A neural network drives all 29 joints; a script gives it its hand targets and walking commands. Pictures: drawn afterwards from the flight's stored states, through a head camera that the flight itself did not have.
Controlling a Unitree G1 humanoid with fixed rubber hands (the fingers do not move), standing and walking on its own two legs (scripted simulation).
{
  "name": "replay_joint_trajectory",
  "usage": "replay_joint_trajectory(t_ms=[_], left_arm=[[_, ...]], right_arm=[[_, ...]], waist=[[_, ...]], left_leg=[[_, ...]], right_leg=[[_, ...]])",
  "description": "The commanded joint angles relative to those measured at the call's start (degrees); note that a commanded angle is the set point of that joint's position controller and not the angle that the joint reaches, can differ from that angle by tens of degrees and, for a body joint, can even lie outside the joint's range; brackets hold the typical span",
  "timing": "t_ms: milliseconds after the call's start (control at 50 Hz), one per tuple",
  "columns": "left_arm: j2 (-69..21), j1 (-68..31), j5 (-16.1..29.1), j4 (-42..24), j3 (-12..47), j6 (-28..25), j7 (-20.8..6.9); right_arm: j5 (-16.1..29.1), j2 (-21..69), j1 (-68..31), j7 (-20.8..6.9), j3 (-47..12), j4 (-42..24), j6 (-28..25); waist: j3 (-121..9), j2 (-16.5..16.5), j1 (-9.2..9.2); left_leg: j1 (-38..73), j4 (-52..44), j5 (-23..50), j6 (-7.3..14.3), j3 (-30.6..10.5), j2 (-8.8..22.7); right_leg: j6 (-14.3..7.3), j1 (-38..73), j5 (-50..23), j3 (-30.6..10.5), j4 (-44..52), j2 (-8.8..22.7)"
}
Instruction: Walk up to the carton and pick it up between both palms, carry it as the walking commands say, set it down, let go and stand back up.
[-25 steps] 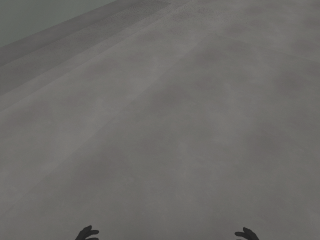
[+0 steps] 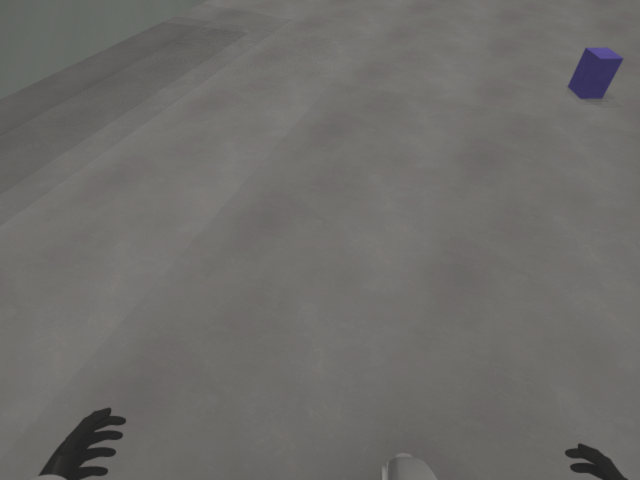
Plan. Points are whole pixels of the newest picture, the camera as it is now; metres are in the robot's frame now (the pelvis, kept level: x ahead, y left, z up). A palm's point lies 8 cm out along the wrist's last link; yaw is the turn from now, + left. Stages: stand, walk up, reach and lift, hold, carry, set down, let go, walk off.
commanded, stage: walk up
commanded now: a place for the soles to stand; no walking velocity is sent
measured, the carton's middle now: (593, 73) +2.74 -1.77 -0.63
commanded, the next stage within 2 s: none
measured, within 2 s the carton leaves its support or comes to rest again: neither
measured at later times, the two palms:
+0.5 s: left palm (242, 298) +0.40 +0.15 -0.04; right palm out of the picture +0.32 -0.47 -0.04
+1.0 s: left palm (353, 138) +0.89 -0.04 -0.04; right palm out of the picture +0.40 -0.50 -0.04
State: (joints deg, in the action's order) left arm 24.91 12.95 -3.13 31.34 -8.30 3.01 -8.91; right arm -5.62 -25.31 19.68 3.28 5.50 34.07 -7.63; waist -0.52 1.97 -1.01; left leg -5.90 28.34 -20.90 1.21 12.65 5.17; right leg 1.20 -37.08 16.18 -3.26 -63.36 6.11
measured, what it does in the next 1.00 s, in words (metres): walks ahead, turning right: right foot, then left foot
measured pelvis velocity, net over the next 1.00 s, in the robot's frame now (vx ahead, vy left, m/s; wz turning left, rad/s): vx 0.57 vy -0.20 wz -0.54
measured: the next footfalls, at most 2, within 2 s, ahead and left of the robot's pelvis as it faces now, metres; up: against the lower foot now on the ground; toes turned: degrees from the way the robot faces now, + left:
right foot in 0.22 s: +0.26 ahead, -0.27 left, +0.00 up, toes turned -15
left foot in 0.72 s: +0.64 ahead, -0.07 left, +0.00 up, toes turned -15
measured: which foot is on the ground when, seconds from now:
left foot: down 0.00-0.22, up 0.24-0.70, down 0.72-1.00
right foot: up 0.00-0.20, down 0.22-0.72, up 0.74-1.00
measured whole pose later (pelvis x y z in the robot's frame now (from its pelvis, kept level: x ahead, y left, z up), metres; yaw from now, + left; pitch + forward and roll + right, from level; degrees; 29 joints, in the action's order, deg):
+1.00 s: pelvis +0.57 -0.20 +0.01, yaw -31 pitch -3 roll +2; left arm 27.0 11.0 -0.7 31.1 -4.4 -1.1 -6.8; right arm -1.8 -28.2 29.6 -1.0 4.2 34.7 -7.2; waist 2.3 5.0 4.7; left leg -1.5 23.3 -17.4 -1.0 14.8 5.4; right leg -0.7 -38.9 5.3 -3.5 -50.0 3.8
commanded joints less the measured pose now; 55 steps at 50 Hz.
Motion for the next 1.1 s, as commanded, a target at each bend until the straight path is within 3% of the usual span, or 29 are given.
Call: replay_joint_trajectory(t_ms=[0, 60, 120, 160, 180, 200, 220, 240, 260, 280, 300, 320, 400, 480, 600, 640, 660, 680, 700, 720, 740, 760, 780, 800, 820, 880, 980, 1020, 1080], left_arm=[[3.64, -10.65, 1.68, -8.1, 0.12, -0.76, -2.6], [4.32, -12.46, 1.81, -7.34, 1.08, -1.39, -2.82], [6.15, -10.87, 1.72, -6.18, 1.36, -1.75, -1.83], [8.56, -5.52, 1.45, -4.37, 0.9, -2.38, -0.48], [10.71, 1.82, 1.34, -1.96, 0.05, -3.1, 0.68], [16.84, 13.42, 1.3, 2.19, -2.24, -3.89, 2.6], [24.09, 13.25, 2.22, 0.32, -3.79, -4.42, 4.7], [24.72, 8.74, 3.42, -2.14, -4.21, -4.42, 5.99], [22.84, 6.8, 3.3, -2.93, -3.79, -4.84, 6.69], [20.49, 3.57, 3.27, -3.28, -2.87, -5.22, 7.03], [18.04, 0.17, 3.03, -3.9, -1.75, -5.69, 7.18], [16.91, -0.66, 2.84, -3.99, -1.17, -6.37, 7.15], [15.46, 0.95, 2.47, -3.71, -0.52, -8.12, 6.67], [15.8, 2.97, 1.73, -2.84, -1.09, -8.74, 6.24], [16.33, 6.96, 1.63, -1.61, -1.39, -8.08, 5.22], [14.86, 7.22, 1.61, -1.98, -0.7, -7.88, 5.08], [14.16, 6.8, 1.82, -2.52, -0.35, -7.74, 5.1], [12.83, 7.42, 1.88, -2.94, 0.17, -7.56, 5.06], [8.76, 8.8, 2.36, -4.09, 1.37, -7.7, 5.34], [7.61, 7.33, 3.44, -7.29, 2.32, -8.51, 5.86], [12.27, 5.42, 3.93, -8.0, 1.14, -8.36, 6.71], [15.97, 1.87, 3.9, -7.36, 0.48, -7.9, 6.45], [16.03, 1.58, 3.8, -5.98, 0.3, -7.37, 5.88], [14.63, 2.83, 3.46, -4.76, 0.31, -6.73, 5.32], [13.51, 3.81, 3.04, -3.99, 0.27, -6.07, 4.6], [11.44, 0.96, 2.43, -3.91, 0.65, -4.99, 3.0], [7.14, -8.47, 2.35, -5.32, 2.23, -4.78, 1.61], [6.22, -11.65, 2.14, -5.39, 2.49, -4.5, 1.56], [5.78, -14.63, 1.61, -4.95, 2.31, -4.29, 2.1]], right_arm=[[0.32, -12.46, -2.41, -0.25, 2.82, -5.83, -1.81], [1.46, -14.71, -1.48, -1.41, 3.19, -6.18, -0.53], [2.33, -15.97, -1.71, -2.21, 3.41, -6.43, 1.33], [2.9, -16.19, -1.92, -2.9, 3.4, -6.55, 2.66], [3.27, -15.42, -2.15, -3.43, 3.26, -6.91, 3.21], [3.77, -12.02, -0.99, -4.26, 2.29, -8.07, 3.17], [5.03, -8.18, -5.34, -5.58, 0.89, -13.72, 1.64], [6.02, -10.81, -8.96, -5.65, 2.09, -15.92, 0.78], [6.61, -12.6, -8.42, -5.89, 2.08, -15.45, 0.54], [6.51, -12.7, -5.36, -5.83, 1.78, -13.75, 0.65], [5.67, -13.41, -2.89, -5.7, 1.77, -11.93, 1.17], [4.67, -13.72, -1.32, -5.84, 2.09, -10.47, 1.86], [3.36, -12.54, -3.68, -7.65, 2.11, -11.86, 4.3], [3.26, -11.13, -7.48, -9.06, 2.37, -12.7, 5.1], [4.13, -9.73, -9.59, -9.18, 2.44, -12.86, 5.21], [4.17, -9.65, -5.67, -8.15, 2.72, -11.07, 4.67], [4.04, -10.32, -0.87, -7.23, 3.2, -9.28, 4.28], [3.73, -12.4, 7.44, -6.08, 4.17, -6.32, 3.79], [3.16, -17.04, 17.33, -4.89, 5.33, -5.2, 2.93], [3.1, -21.4, 17.54, -3.87, 5.48, -7.18, 2.34], [3.99, -21.74, 10.74, -3.06, 6.02, -7.08, 2.14], [4.29, -19.01, 6.62, -2.72, 5.1, -7.18, 1.69], [4.08, -16.72, 4.36, -2.79, 4.03, -7.02, 1.18], [3.65, -16.04, 2.18, -2.89, 3.25, -6.91, 0.84], [3.5, -15.86, 1.28, -2.97, 2.76, -6.3, 0.33], [3.57, -16.18, 1.94, -3.34, 2.51, -5.62, -0.88], [4.17, -15.91, 5.28, -4.29, 2.88, -3.91, -0.63], [4.32, -15.93, 6.73, -4.32, 3.12, -3.01, 0.22], [4.25, -16.13, 8.5, -4.11, 3.54, -1.6, 2.07]], waist=[[9.04, -6.44, 2.07], [9.0, -8.4, 2.53], [9.36, -10.67, 1.23], [7.46, -9.95, -1.08], [2.7, -6.54, -4.48], [-7.82, 5.1, -9.05], [-8.16, 18.64, -9.78], [-9.97, 11.98, -8.41], [-10.47, 8.11, -6.61], [-7.82, 6.68, -3.24], [-4.85, 6.92, -0.56], [-3.89, 7.49, 0.29], [2.9, 5.46, 1.34], [6.21, 3.72, 1.28], [7.86, 4.74, -0.18], [6.96, 3.67, 0.76], [4.93, 1.76, 2.79], [-0.44, -4.91, 6.19], [-8.27, -16.63, 10.89], [-9.05, -17.68, 10.09], [-7.6, -13.62, 7.27], [-2.6, -9.76, 6.4], [1.19, -9.42, 5.54], [3.45, -10.97, 3.73], [4.87, -10.67, 2.45], [6.94, -8.02, 1.53], [9.15, -6.02, 3.44], [10.14, -6.02, 4.39], [11.94, -7.06, 5.52]], left_leg=[[-1.15, -22.95, -19.7, 10.51, -10.62, 17.57], [-2.95, -21.98, -14.05, 8.32, 0.32, 14.87], [-6.12, -19.64, -14.96, 7.75, 4.69, 15.65], [-6.43, -9.65, -12.02, 7.51, 7.2, 15.76], [-9.91, 6.11, -2.47, 6.74, 9.19, 13.29], [-22.79, 34.48, 6.26, 5.07, 9.81, 8.94], [-43.02, 51.18, -16.11, 2.91, -1.43, -0.82], [-46.76, 55.24, -11.82, 3.31, -12.97, 1.66], [-46.06, 56.19, -7.9, 3.33, -15.05, 3.26], [-43.27, 52.68, -4.71, 2.61, -16.28, 5.49], [-39.45, 48.24, -2.85, 1.41, -16.5, 7.48], [-36.34, 46.57, -0.68, 0.72, -15.41, 7.53], [-35.44, 36.16, 8.05, -0.16, -14.89, 7.08], [-34.15, 24.74, 16.89, -0.52, -14.1, 5.1], [-23.48, 9.74, 18.37, -0.3, -10.99, 2.77], [-13.65, 6.64, 13.78, 0.3, -8.03, 0.83], [-5.84, 4.7, 9.69, 0.87, -5.63, -1.59], [6.44, 4.71, 4.82, 1.48, -4.1, -4.53], [19.77, 0.65, -12.47, 4.99, -23.96, 8.31], [21.42, -14.58, -30.01, 8.69, -54.45, 23.08], [16.78, -19.2, -41.08, 14.42, -59.59, 25.96], [11.17, -17.23, -37.5, 14.12, -51.35, 24.13], [4.76, -16.82, -31.42, 12.43, -40.95, 20.42], [-1.29, -17.48, -26.86, 10.94, -33.34, 17.5], [-5.52, -18.63, -23.84, 10.59, -28.82, 16.74], [-6.43, -21.86, -19.28, 10.78, -21.17, 16.62], [-2.25, -22.92, -5.25, 7.98, -6.19, 12.92], [-0.1, -23.55, -1.47, 7.91, -3.25, 12.9], [5.71, -21.91, 8.56, 7.25, -0.27, 13.71]], right_leg=[[-0.01, -9.29, -5.34, -0.76, 6.52, 3.77], [-1.76, -0.01, -6.97, 5.12, 17.08, 2.18], [-4.1, 9.02, -4.36, 9.16, 20.29, -0.07], [-5.62, 15.21, 0.21, 11.14, 22.15, -2.62], [-7.59, 25.39, 4.0, 11.27, 24.41, -5.56], [-11.69, 44.54, 15.64, -0.27, 24.09, -4.71], [-15.12, 50.01, 38.82, -34.86, 44.23, 6.0], [-17.35, 46.29, 45.86, -43.21, 51.92, 12.28], [-18.67, 43.92, 43.75, -40.31, 50.95, 13.04], [-17.83, 37.49, 38.91, -34.26, 49.58, 11.68], [-15.96, 30.4, 34.13, -28.16, 49.64, 9.65], [-15.68, 25.41, 31.96, -23.84, 50.34, 8.15], [-16.08, 16.25, 30.81, -17.76, 55.06, 7.18], [-14.91, 15.92, 25.7, -12.73, 57.46, 5.95], [-13.27, 20.57, 15.27, -6.55, 54.99, 5.55], [-12.36, 19.52, 10.8, -4.71, 47.9, 5.0], [-11.75, 17.68, 5.89, -3.33, 39.44, 3.61], [-10.53, 14.5, -0.42, -1.54, 22.08, -0.97], [-7.59, 2.1, 8.27, 0.08, -5.49, -6.84], [-6.09, -10.63, 19.23, -4.92, -16.34, -12.78], [-6.09, -14.0, 10.3, -8.86, -21.23, -7.37], [-4.93, -15.26, 7.57, -7.04, -19.63, -3.48], [-3.67, -13.18, 6.45, -6.45, -14.12, -1.13], [-2.52, -8.77, 5.86, -6.82, -8.34, 0.31], [-2.0, -5.39, 4.28, -6.7, -4.32, 1.09], [-1.43, -5.68, -3.82, -5.86, 1.45, 0.55], [-2.42, -0.58, -16.94, 0.01, 20.06, -1.43], [-3.41, 1.71, -18.35, 2.91, 24.16, -2.01], [-4.85, 2.39, -14.66, 5.71, 28.56, -3.08]])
